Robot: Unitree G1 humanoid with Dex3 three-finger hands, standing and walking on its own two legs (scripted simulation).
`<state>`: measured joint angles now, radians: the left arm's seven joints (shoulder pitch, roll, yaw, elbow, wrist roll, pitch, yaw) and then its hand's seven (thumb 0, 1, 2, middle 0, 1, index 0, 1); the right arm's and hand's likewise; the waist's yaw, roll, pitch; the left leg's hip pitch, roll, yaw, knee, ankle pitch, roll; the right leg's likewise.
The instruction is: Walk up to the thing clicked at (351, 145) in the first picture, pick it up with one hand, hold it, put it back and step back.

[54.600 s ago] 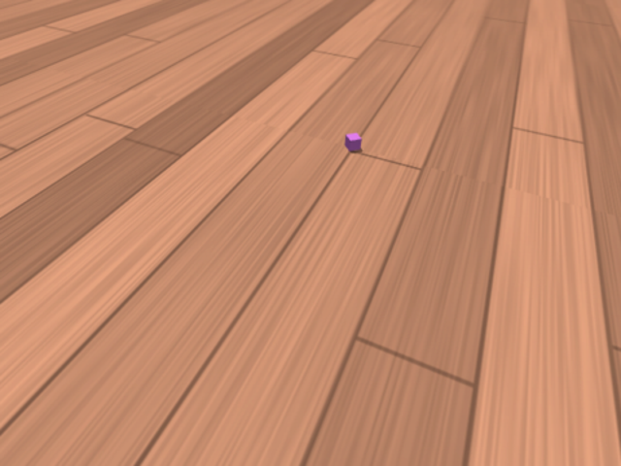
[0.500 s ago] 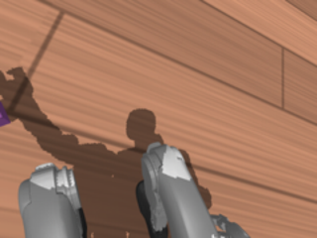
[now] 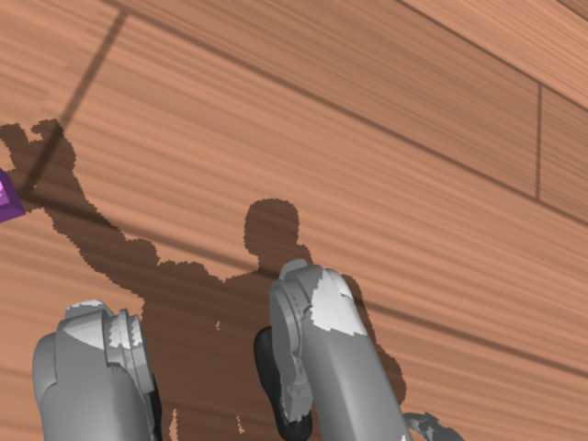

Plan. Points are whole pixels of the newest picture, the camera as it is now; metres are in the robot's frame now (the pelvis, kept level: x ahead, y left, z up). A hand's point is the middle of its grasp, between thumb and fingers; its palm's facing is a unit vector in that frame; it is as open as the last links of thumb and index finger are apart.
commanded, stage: home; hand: left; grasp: from above
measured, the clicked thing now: out of the picture +0.50 +0.35 -0.30
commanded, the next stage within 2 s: none
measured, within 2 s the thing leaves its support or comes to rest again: neither
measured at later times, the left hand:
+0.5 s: hand out of the picture +0.41 +0.34 -0.01, palm faces -0.25 -0.46 -0.85, open 8.8 cm
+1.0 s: hand out of the picture +0.27 +0.26 +0.19, palm faces +0.12 -0.92 -0.36, open 7.4 cm
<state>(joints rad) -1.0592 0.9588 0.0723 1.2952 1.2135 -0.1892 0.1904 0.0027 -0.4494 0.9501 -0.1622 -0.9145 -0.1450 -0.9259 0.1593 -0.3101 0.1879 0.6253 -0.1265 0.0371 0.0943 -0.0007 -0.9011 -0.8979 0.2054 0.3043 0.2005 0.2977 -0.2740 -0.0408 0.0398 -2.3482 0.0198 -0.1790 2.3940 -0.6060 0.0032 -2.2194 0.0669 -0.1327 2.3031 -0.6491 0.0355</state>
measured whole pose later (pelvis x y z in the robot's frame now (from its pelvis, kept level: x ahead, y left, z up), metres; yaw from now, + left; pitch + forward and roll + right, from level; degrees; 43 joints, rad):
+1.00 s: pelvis +0.04 +0.01 +0.29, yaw +10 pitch +22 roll -5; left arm 0.04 0.33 0.06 0.26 0.07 0.32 0.07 0.01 0.89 0.90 -0.21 -0.30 -0.20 -0.31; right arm 0.15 -0.21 0.04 0.58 0.04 -0.09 -0.08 0.01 -0.91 -0.90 0.21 0.30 0.20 0.30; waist -0.07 0.03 -0.19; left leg -1.30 0.02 -0.08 1.47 -0.55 0.00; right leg -1.21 0.03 -0.05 1.41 -0.58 0.01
